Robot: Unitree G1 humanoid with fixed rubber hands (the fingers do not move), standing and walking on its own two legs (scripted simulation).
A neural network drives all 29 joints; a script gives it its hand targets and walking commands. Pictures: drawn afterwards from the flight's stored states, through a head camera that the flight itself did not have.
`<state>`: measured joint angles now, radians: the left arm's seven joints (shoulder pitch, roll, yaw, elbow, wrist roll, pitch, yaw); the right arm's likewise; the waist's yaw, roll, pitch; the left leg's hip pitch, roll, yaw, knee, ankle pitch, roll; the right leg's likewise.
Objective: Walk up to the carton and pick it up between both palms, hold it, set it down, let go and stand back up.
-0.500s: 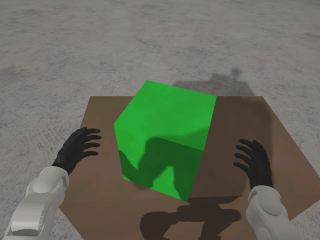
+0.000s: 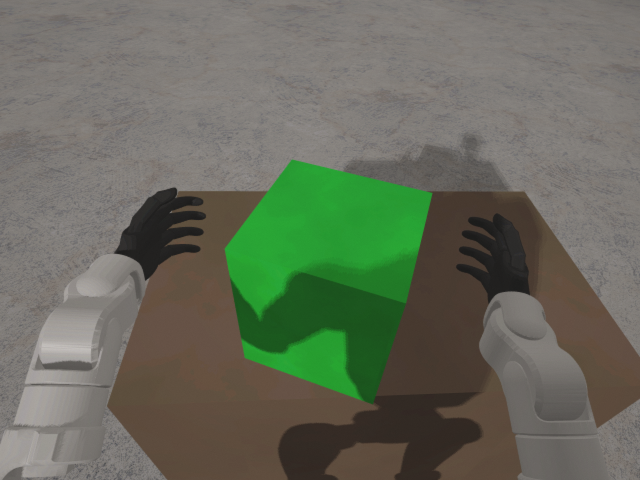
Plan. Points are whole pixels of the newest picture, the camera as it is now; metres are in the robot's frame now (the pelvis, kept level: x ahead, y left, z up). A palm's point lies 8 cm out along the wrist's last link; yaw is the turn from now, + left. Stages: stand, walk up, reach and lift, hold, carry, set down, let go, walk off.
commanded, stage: reach and lift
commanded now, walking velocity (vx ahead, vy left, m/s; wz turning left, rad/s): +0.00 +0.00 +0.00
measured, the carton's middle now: (332, 281) +0.40 +0.01 +0.03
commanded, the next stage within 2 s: none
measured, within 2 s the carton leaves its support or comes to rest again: neither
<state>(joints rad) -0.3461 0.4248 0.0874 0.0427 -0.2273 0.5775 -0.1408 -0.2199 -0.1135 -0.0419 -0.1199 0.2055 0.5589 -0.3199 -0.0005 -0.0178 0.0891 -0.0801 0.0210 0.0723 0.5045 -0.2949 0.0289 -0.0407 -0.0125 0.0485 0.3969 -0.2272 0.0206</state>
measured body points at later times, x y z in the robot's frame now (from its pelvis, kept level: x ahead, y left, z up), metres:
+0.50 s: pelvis -0.01 +0.00 +0.00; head -0.03 +0.02 +0.45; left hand +0.39 +0.21 +0.19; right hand +0.37 -0.18 +0.18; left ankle +0.00 +0.09 -0.74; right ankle +0.00 -0.16 -0.74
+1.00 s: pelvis -0.01 +0.00 +0.00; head -0.01 +0.03 +0.45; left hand +0.43 +0.20 +0.15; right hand +0.38 -0.20 +0.14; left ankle +0.00 +0.09 -0.74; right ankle +0.00 -0.16 -0.74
